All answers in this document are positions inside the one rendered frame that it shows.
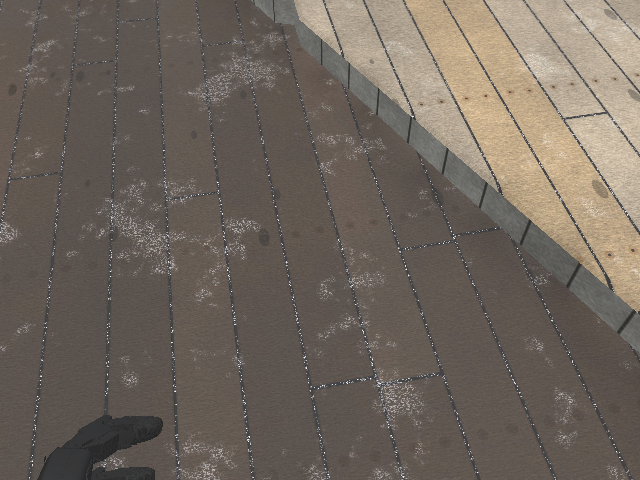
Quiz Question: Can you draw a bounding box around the left robot hand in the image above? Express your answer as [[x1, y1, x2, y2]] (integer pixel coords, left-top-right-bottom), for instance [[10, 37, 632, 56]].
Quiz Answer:
[[37, 415, 163, 480]]

